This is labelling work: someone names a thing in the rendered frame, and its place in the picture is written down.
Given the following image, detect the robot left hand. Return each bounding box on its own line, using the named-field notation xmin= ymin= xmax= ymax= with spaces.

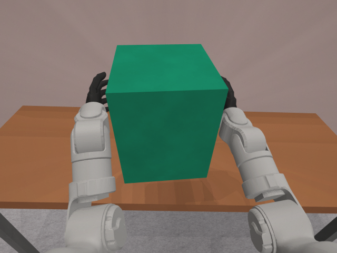
xmin=86 ymin=72 xmax=109 ymax=112

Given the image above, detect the right robot upper arm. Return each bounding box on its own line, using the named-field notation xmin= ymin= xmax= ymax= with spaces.
xmin=248 ymin=200 xmax=337 ymax=253

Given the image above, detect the left robot forearm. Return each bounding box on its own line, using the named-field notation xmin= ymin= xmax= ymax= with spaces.
xmin=64 ymin=102 xmax=116 ymax=246

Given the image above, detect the table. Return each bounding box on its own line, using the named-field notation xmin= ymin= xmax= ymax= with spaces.
xmin=0 ymin=105 xmax=337 ymax=253

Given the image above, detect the carton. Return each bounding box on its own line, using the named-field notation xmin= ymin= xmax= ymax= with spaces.
xmin=105 ymin=44 xmax=229 ymax=183

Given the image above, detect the left robot upper arm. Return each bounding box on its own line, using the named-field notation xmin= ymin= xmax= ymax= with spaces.
xmin=44 ymin=203 xmax=127 ymax=253

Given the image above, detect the robot right hand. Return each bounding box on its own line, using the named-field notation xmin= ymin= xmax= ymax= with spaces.
xmin=221 ymin=76 xmax=237 ymax=110

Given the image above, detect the right robot forearm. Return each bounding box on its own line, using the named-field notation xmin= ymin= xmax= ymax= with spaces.
xmin=219 ymin=107 xmax=314 ymax=236

